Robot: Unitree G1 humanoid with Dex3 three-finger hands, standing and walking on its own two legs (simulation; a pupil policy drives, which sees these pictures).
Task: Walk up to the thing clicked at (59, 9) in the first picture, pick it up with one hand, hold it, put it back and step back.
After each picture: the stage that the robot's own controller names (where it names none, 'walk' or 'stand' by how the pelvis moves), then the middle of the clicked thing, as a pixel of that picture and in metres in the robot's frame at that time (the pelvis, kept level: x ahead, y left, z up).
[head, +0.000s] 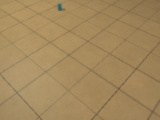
stand; (59, 6) +2.39 +0.33 -0.72
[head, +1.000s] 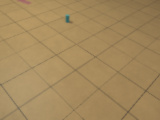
walk; (67, 18) +2.27 +0.13 -0.71
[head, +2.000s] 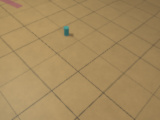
walk; (66, 31) +1.63 +0.13 -0.72
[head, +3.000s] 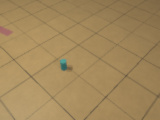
walk; (63, 64) +1.11 +0.17 -0.71
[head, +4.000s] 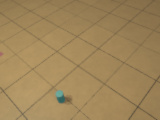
walk; (60, 97) +0.71 +0.23 -0.70
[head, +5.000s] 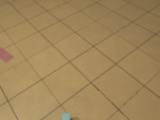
walk; (67, 119) +0.48 +0.19 -0.70
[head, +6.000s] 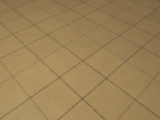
stand; out of the picture +0.39 +0.18 -0.72
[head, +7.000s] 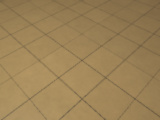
stand; out of the picture +0.37 +0.17 -0.72
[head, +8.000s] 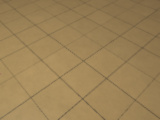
stand; out of the picture +0.40 +0.18 -0.73
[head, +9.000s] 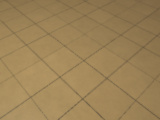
stand; out of the picture +0.38 +0.18 -0.73
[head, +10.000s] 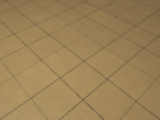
go down; out of the picture +0.38 +0.18 -0.73
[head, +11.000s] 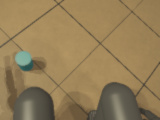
go down; (25, 61) +0.47 +0.21 -0.33
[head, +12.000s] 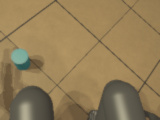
approach; (21, 60) +0.47 +0.22 -0.30
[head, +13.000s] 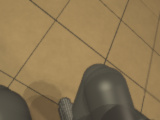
close in; out of the picture +0.45 +0.26 -0.22
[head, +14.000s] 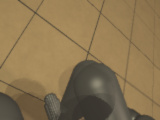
close; out of the picture +0.45 +0.28 -0.23
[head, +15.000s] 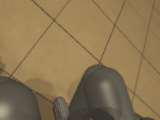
lift; out of the picture +0.40 +0.24 -0.21
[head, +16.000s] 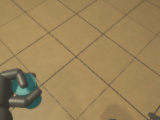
lift; (28, 92) +0.33 +0.18 -0.02
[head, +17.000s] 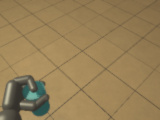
hold; (37, 99) +0.32 +0.16 +0.01
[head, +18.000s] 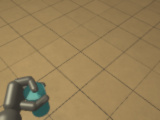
hold; (37, 100) +0.32 +0.17 -0.01
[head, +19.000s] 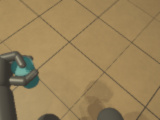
crouch; (26, 73) +0.40 +0.18 -0.08
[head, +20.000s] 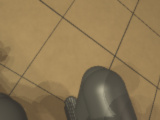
lower; out of the picture +0.47 +0.27 -0.18
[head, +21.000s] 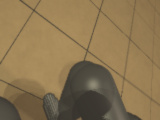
lower; out of the picture +0.44 +0.29 -0.23
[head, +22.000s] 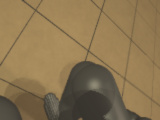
lower; out of the picture +0.44 +0.29 -0.23
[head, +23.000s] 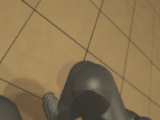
lower; out of the picture +0.45 +0.29 -0.24
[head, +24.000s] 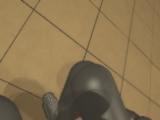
lower; out of the picture +0.45 +0.29 -0.23
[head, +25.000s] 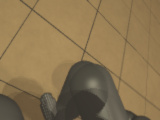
open; out of the picture +0.44 +0.27 -0.24
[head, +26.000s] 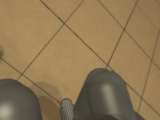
stand; out of the picture +0.45 +0.25 -0.25
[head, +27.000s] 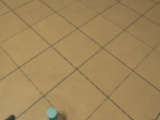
stand; (52, 114) +0.41 +0.17 -0.60
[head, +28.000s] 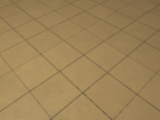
stand; out of the picture +0.40 +0.17 -0.67
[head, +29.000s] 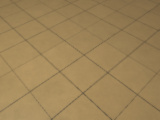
stand; out of the picture +0.40 +0.17 -0.67
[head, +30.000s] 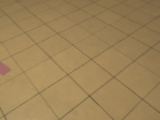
stand; out of the picture +0.42 +0.16 -0.72
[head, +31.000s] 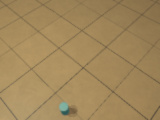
walk; (64, 108) +0.47 +0.14 -0.69
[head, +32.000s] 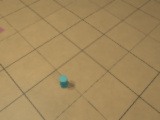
walk; (63, 81) +0.71 +0.15 -0.69
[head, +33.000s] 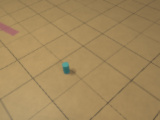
stand; (66, 68) +1.02 +0.22 -0.70
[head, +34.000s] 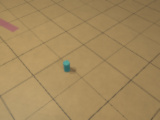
stand; (66, 66) +1.04 +0.16 -0.72
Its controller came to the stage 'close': yes
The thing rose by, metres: 0.71
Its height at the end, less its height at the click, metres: +0.00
